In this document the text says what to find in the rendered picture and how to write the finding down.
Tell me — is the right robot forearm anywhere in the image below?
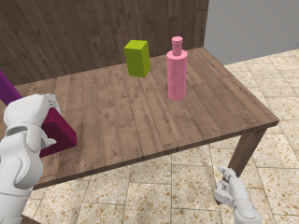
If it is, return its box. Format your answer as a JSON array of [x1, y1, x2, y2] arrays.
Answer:
[[233, 199, 263, 224]]

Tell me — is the right robot hand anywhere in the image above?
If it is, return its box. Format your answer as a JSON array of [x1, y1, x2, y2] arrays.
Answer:
[[214, 164, 249, 207]]

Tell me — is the left robot forearm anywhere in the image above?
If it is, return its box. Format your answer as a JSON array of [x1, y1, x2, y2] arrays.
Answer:
[[0, 122, 44, 224]]

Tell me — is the sponge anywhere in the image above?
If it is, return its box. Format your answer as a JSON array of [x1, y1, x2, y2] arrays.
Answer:
[[39, 107, 77, 158]]

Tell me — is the left robot hand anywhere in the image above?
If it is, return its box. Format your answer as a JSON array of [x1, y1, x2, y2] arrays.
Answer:
[[3, 93, 62, 149]]

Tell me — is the table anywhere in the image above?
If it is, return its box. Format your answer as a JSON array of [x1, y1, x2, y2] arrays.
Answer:
[[0, 0, 279, 224]]

